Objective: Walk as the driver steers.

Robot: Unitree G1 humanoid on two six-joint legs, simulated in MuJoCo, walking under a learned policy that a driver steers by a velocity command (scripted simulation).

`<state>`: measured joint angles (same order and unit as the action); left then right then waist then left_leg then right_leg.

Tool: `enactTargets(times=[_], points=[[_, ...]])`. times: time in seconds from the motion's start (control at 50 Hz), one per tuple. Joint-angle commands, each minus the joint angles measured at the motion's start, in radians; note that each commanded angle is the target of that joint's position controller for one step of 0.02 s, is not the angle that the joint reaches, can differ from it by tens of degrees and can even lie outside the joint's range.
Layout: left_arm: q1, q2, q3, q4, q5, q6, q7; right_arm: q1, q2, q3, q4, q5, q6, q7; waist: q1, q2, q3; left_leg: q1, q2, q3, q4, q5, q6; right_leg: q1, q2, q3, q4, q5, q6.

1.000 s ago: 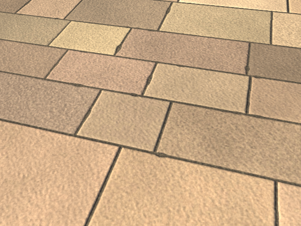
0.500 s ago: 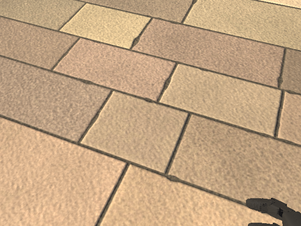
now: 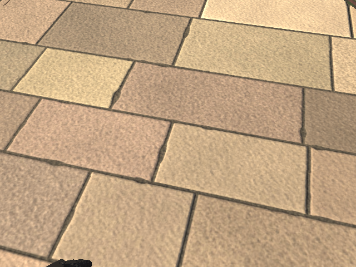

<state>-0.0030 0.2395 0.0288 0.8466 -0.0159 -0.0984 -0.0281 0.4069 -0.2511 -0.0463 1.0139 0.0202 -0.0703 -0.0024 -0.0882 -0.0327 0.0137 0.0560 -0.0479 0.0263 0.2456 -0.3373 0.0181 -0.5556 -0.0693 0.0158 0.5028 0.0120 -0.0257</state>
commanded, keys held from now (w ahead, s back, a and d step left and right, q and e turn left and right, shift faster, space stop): w+q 1.00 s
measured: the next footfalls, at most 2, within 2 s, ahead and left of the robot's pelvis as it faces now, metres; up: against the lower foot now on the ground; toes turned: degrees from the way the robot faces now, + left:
right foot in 0.04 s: +0.20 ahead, -0.13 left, +0.00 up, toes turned +0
left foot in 0.58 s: +0.44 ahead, +0.17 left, +0.00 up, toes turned +22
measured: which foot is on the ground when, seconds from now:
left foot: down 0.00-0.06, up 0.08-0.56, down 0.58-1.00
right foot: up 0.00-0.02, down 0.04-0.56, up 0.58-1.00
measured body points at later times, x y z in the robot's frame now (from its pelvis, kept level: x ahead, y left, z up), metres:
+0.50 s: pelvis +0.27 +0.00 +0.00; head +0.29 +0.02 +0.45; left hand +0.20 +0.28 -0.14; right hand +0.52 -0.18 -0.10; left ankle +0.40 +0.17 -0.70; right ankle +0.16 -0.13 -0.73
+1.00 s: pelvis +0.54 +0.12 +0.00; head +0.56 +0.16 +0.45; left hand +0.62 +0.45 -0.08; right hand +0.72 -0.11 -0.10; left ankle +0.40 +0.15 -0.73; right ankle +0.77 +0.09 -0.70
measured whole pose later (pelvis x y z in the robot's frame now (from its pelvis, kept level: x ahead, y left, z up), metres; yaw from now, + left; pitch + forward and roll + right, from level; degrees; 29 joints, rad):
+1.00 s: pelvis +0.54 +0.12 +0.00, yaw +33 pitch +3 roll +0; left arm -0.02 0.27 0.05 0.74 0.00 -0.11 -0.02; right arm 0.37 -0.27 -0.08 0.78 0.03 -0.05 -0.02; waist -0.09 -0.05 0.02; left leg -0.08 -0.10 -0.17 0.39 -0.34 0.08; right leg -0.58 -0.02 0.08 0.50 0.04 0.03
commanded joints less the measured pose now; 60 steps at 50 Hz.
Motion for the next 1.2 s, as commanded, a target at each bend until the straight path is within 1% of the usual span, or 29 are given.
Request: enactTargets(times=[0.02, 0.04, 0.06, 0.08, 0.1, 0.12, 0.16, 0.22, 0.34, 0.46, 0.52, 0.56, 0.58, 0.6, 0.62, 0.64, 0.66, 0.7, 0.78, 0.88, 0.98, 1.04, 1.06, 1.08, 1.1, 1.12, 1.14, 1.16, 1.2], points=[[0.128, 0.169, 0.059, -0.024, -0.001, -0.028, 0.0, -0.026, -0.17, -0.034, -0.048, -0.001, 0.008, -0.007, 0.151, 0.102, -0.049, -0.065, 0.248, -0.146, 0.186, 0.602, 0.13, 0.258, 0.044, -0.025, -0.052, -0.077, -0.042], [0.324, 0.235, 0.082, 0.019, 0.012, -0.03, 0.01, -0.036, -0.127, -0.016, -0.074, -0.015, 0.007, -0.006, 0.227, 0.064, -0.203, -0.219, 0.185, -0.103, 0.448, 0.513, 0.096, 0.564, -0.06, 0.067, 0.005, -0.058, -0.096], [0.452, 0.34, 0.11, 0.045, 0.026, -0.019, 0.016, 0.083, 0.003, 0.019, -0.092, -0.013, -0.011, 0.001, 0.201, -0.175, -0.377, -0.625, 0.02, -0.011, 0.845, 0.11, 0.012, 0.98, -0.327, 0.478, -0.042, -0.194, -0.24], [0.458, 0.253, 0.086, 0.045, 0.024, -0.014, 0.014, 0.08, -0.044, 0.011, -0.078, 0.008, -0.029, 0.003, 0.213, -0.219, -0.436, -0.741, 0.011, -0.149, 1.011, -0.24, 0.015, 0.987, -0.372, 0.695, -0.173, -0.298, -0.266], [0.37, 0.185, 0.065, 0.029, 0.018, -0.015, 0.018, -0.007, -0.141, -0.018, -0.101, 0.034, -0.034, 0.001, 0.201, -0.149, -0.266, -0.819, 0.068, -0.164, 1.074, -0.183, 0.028, 0.852, -0.337, 0.541, -0.193, -0.324, -0.208], [0.286, 0.148, 0.052, 0.012, 0.016, -0.017, 0.019, -0.063, -0.143, -0.022, -0.115, 0.034, -0.032, -0.005, 0.173, -0.093, -0.17, -0.81, 0.122, -0.136, 1.056, -0.09, 0.033, 0.704, -0.303, 0.401, -0.218, -0.276, -0.173], [0.189, 0.093, 0.037, 0.011, 0.024, -0.023, 0.014, -0.078, -0.109, -0.034, -0.117, 0.017, -0.01, -0.013, 0.112, -0.075, -0.055, -0.715, 0.181, -0.134, 0.957, 0.03, 0.031, 0.483, -0.227, 0.207, -0.301, -0.179, -0.135], [0.176, 0.105, 0.046, 0.03, 0.032, -0.031, 0.017, -0.069, -0.051, -0.034, -0.134, 0.016, 0.027, -0.008, 0.074, -0.063, -0.008, -0.679, 0.198, -0.122, 0.918, 0.1, 0.023, 0.385, -0.203, 0.061, -0.363, -0.062, -0.144], [0.217, 0.156, 0.063, 0.05, 0.033, -0.021, 0.045, -0.224, -0.043, -0.034, -0.211, 0.002, 0.029, 0.015, 0.098, -0.019, 0.041, -0.743, 0.187, -0.091, 0.619, 0.352, 0.007, 0.433, -0.184, -0.122, -0.391, 0.037, -0.137], [0.307, 0.198, 0.081, 0.073, 0.005, 0.014, 0.053, -0.406, -0.04, -0.022, -0.308, 0.002, 0.028, 0.055, 0.153, -0.001, 0.092, -0.777, 0.159, 0.003, 0.431, 0.305, 0.045, 0.616, -0.236, -0.203, -0.33, 0.122, -0.118], [0.282, 0.236, 0.093, 0.059, -0.005, 0.035, 0.057, -0.359, -0.084, -0.043, -0.33, 0.004, 0.033, 0.065, 0.095, -0.047, 0.027, -0.63, 0.077, 0.083, 0.413, 0.16, 0.097, 0.666, -0.241, -0.246, -0.157, 0.535, -0.086], [0.253, 0.244, 0.092, 0.046, -0.01, 0.05, 0.06, -0.105, -0.171, -0.095, -0.273, 0.011, 0.035, 0.055, -0.05, -0.035, -0.112, -0.269, -0.017, 0.111, 0.331, 0.188, 0.16, 0.57, -0.188, -0.283, 0.202, 0.646, -0.04], [0.269, 0.201, 0.076, 0.022, 0.015, 0.042, 0.059, 0.04, -0.272, -0.132, -0.239, 0.011, 0.045, 0.03, -0.093, 0.099, -0.2, 0.03, 0.114, -0.126, 0.296, 0.181, 0.22, 0.306, -0.137, -0.286, 0.527, 0.281, 0.013], [0.355, 0.049, 0.031, -0.034, 0.036, 0.007, 0.042, -0.008, -0.36, -0.136, -0.252, 0.012, 0.033, 0.028, 0.047, 0.314, -0.293, 0.315, 0.343, -0.712, 0.165, 0.007, 0.41, -0.119, 0.082, -0.133, 0.842, -0.6, 0.064], [0.223, 0.139, 0.044, -0.054, -0.01, -0.037, 0.028, 0.028, -0.27, -0.109, -0.274, 0.001, 0.02, 0.035, -0.036, 0.178, -0.348, 0.339, 0.381, -0.84, 0.031, -0.05, 0.402, -0.231, 0.076, 0.063, 0.919, -0.603, 0.039], [0.145, 0.167, 0.053, -0.081, -0.041, -0.057, 0.023, -0.01, -0.219, -0.094, -0.267, -0.007, 0.006, 0.036, -0.031, 0.139, -0.209, 0.251, 0.359, -0.695, 0.025, 0.045, 0.354, -0.308, 0.032, 0.058, 0.889, -0.503, 0.01], [0.147, 0.159, 0.05, -0.072, -0.023, -0.065, 0.03, -0.08, -0.184, -0.084, -0.281, -0.001, -0.001, 0.036, 0.016, 0.056, -0.142, 0.102, 0.314, -0.567, 0.035, 0.149, 0.316, -0.256, -0.016, 0.062, 0.803, -0.413, -0.001], [0.183, 0.174, 0.067, -0.055, 0.011, -0.046, 0.036, -0.188, -0.128, -0.064, -0.316, -0.013, -0.003, 0.029, 0.092, 0.058, -0.085, -0.127, 0.247, -0.415, 0.007, 0.316, 0.28, -0.101, -0.066, 0.07, 0.672, -0.33, 0.012], [0.131, 0.129, 0.061, -0.09, 0.032, -0.008, 0.039, -0.151, -0.173, -0.073, -0.312, -0.005, -0.009, 0.005, 0.102, 0.053, -0.041, -0.253, 0.201, -0.314, -0.036, 0.458, 0.28, -0.073, -0.044, 0.036, 0.473, -0.212, 0.073], [-0.048, 0.091, 0.042, -0.151, 0.021, -0.016, 0.024, -0.078, -0.181, -0.075, -0.296, 0.002, 0.004, -0.014, 0.032, 0.109, -0.004, -0.298, 0.134, -0.26, -0.017, 0.333, 0.206, -0.001, 0.035, 0.02, 0.104, 0.081, 0.082], [-0.102, 0.138, 0.051, -0.193, 0.008, -0.035, 0.003, -0.023, -0.174, -0.075, -0.276, 0.008, 0.017, -0.021, 0.019, 0.133, -0.002, -0.179, 0.189, -0.384, 0.09, 0.275, 0.185, 0.033, 0.061, 0.056, -0.023, 0.035, 0.05], [0.038, 0.178, 0.072, -0.163, 0.01, -0.051, 0.005, -0.057, -0.165, -0.072, -0.292, 0.003, 0.028, -0.025, 0.099, 0.171, -0.051, -0.155, 0.17, -0.422, 0.224, 0.401, 0.151, 0.217, 0.078, 0.029, -0.079, -0.056, 0.0], [0.164, 0.215, 0.087, -0.143, 0.026, -0.056, 0.01, -0.074, -0.124, -0.056, -0.31, -0.003, 0.025, -0.02, 0.16, 0.143, -0.158, -0.224, 0.114, -0.377, 0.404, 0.409, 0.118, 0.44, 0.002, 0.083, -0.057, -0.049, -0.049], [0.318, 0.282, 0.105, -0.129, 0.041, -0.052, 0.018, -0.014, -0.071, -0.04, -0.332, -0.006, 0.021, -0.02, 0.181, -0.021, -0.318, -0.49, 0.002, -0.264, 0.73, 0.194, 0.052, 0.802, -0.207, 0.351, -0.04, -0.128, -0.15], [0.364, 0.289, 0.107, -0.1, 0.029, -0.037, 0.008, 0.093, -0.062, -0.027, -0.348, 0.015, 0.012, -0.018, 0.137, -0.318, -0.399, -0.756, -0.044, -0.212, 0.969, -0.28, 0.016, 0.971, -0.361, 0.751, -0.157, -0.35, -0.244], [0.327, 0.193, 0.083, -0.12, 0.011, -0.029, 0.01, 0.044, -0.162, -0.048, -0.328, 0.026, 0.016, -0.018, 0.157, -0.183, -0.275, -0.848, 0.033, -0.236, 1.077, -0.216, 0.009, 0.882, -0.341, 0.71, -0.192, -0.533, -0.21], [0.279, 0.152, 0.071, -0.126, 0.011, -0.02, 0.014, -0.057, -0.192, -0.055, -0.342, 0.016, 0.021, -0.017, 0.171, -0.085, -0.145, -0.854, 0.064, -0.193, 1.079, -0.123, 0.006, 0.728, -0.297, 0.551, -0.214, -0.487, -0.173], [0.236, 0.143, 0.063, -0.123, 0.024, -0.014, 0.012, -0.105, -0.174, -0.053, -0.353, 0.001, 0.021, -0.017, 0.149, -0.026, -0.071, -0.813, 0.094, -0.174, 1.042, -0.055, 0.008, 0.586, -0.254, 0.446, -0.24, -0.375, -0.162], [0.206, 0.116, 0.053, -0.106, 0.035, -0.018, 0.009, -0.106, -0.128, -0.051, -0.356, 0.002, 0.023, -0.009, 0.102, -0.055, -0.019, -0.726, 0.134, -0.173, 0.958, 0.003, 0.017, 0.438, -0.187, 0.304, -0.29, -0.23, -0.158]])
